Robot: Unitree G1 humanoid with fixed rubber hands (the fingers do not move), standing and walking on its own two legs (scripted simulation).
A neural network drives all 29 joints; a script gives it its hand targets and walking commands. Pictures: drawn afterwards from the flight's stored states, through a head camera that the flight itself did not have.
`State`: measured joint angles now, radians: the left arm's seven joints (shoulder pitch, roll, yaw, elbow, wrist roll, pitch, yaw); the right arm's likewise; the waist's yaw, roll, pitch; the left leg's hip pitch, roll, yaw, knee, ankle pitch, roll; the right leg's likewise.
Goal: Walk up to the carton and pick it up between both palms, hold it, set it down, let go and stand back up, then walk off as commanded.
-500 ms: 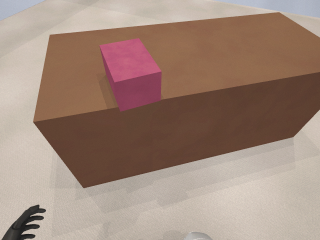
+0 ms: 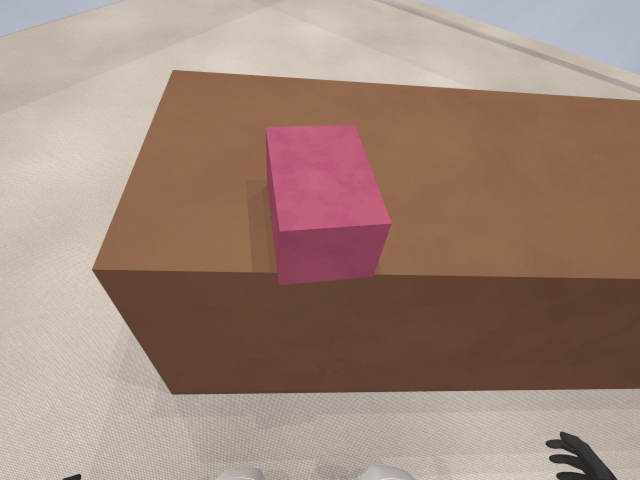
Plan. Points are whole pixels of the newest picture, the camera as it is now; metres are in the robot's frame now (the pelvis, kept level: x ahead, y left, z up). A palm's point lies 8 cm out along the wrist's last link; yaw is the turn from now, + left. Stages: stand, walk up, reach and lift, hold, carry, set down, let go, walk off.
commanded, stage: walk up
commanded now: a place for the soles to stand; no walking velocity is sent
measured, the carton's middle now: (318, 200) +0.56 +0.01 -0.03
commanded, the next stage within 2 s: none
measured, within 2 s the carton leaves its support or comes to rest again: neither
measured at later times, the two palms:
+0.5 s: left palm (89, 455) +0.15 +0.27 -0.06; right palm (578, 420) +0.22 -0.38 -0.10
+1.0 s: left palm (112, 452) +0.16 +0.26 -0.10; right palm (556, 372) +0.28 -0.36 -0.08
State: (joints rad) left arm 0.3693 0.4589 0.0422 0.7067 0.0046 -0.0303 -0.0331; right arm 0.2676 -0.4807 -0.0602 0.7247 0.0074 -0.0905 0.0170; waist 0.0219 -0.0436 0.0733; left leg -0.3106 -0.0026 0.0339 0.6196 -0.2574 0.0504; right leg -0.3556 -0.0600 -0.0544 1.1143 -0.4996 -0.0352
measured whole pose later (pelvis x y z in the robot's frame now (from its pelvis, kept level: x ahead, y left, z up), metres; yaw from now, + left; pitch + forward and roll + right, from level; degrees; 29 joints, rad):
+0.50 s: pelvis +0.10 -0.07 +0.00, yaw +4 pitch -3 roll +1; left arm 0.29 0.47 0.05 0.74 0.01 -0.05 -0.01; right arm 0.28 -0.46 -0.03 0.79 0.01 -0.04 0.00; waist 0.05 0.04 0.09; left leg -0.44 0.00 -0.02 0.85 -0.40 0.01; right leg -0.31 -0.09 -0.08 0.66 -0.29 0.01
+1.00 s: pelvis +0.12 -0.07 +0.00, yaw +6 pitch -3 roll -1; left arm 0.19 0.43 0.01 0.98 0.01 -0.04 -0.01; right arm 0.09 -0.41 0.00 0.96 -0.01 -0.03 0.02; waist 0.02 0.00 0.03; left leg -0.31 0.01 -0.01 0.56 -0.21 0.01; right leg -0.21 -0.04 -0.06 0.53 -0.28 0.02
